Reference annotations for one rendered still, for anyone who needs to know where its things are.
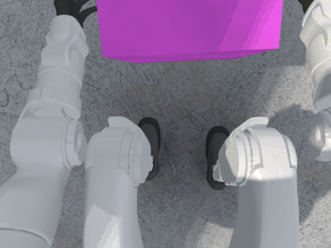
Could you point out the robot left hand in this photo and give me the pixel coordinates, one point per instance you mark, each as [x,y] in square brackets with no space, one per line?
[72,8]

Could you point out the robot right upper arm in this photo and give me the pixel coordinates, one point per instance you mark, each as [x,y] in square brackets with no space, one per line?
[319,137]

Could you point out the robot right hand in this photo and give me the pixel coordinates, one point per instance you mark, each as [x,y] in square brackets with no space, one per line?
[305,4]

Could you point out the left robot forearm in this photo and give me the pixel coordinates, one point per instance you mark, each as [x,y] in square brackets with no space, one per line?
[60,75]

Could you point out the right robot forearm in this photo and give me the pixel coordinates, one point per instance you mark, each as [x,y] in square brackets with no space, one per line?
[316,35]

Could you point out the robot left foot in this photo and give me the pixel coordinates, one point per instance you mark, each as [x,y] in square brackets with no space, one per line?
[151,129]

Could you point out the carton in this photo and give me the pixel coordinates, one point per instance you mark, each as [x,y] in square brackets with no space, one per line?
[153,31]

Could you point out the robot left shin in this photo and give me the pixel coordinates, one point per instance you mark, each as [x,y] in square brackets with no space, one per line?
[116,121]

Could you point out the robot left upper arm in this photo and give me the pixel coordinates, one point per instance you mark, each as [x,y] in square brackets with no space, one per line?
[44,149]

